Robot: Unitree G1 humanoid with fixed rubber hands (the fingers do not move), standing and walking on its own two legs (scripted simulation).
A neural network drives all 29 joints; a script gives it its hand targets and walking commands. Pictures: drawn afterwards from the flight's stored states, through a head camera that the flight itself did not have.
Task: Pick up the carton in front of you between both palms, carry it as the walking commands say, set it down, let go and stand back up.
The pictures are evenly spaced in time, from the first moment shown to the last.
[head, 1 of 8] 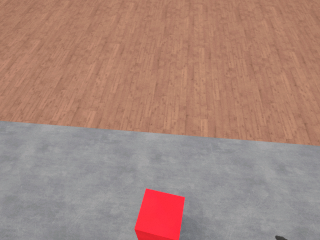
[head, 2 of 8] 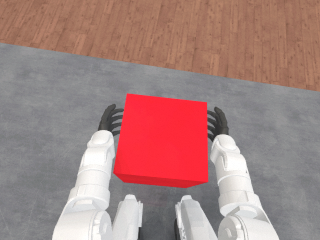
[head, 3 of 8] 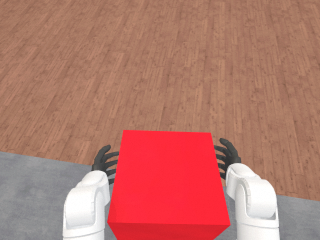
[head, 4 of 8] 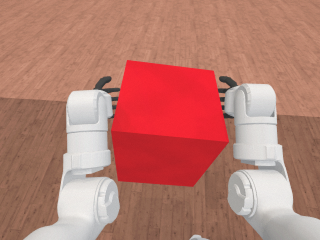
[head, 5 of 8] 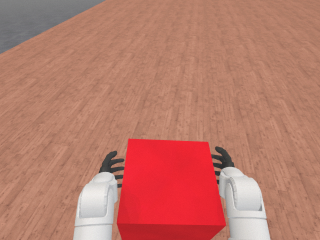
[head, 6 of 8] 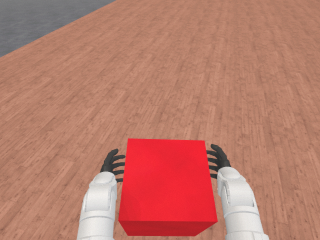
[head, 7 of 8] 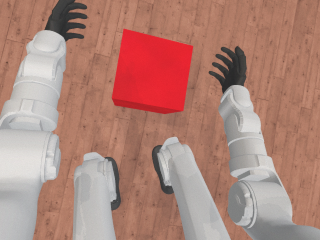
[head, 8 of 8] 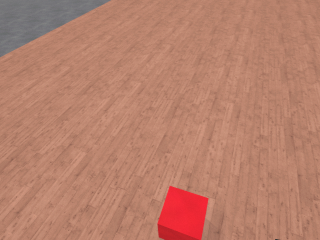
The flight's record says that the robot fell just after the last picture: no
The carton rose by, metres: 1.23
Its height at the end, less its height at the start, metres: +0.50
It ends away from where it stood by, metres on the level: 5.45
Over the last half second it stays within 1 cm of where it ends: yes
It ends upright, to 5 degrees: yes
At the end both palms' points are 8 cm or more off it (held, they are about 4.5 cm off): yes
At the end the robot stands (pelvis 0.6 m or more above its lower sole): yes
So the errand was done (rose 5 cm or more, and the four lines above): yes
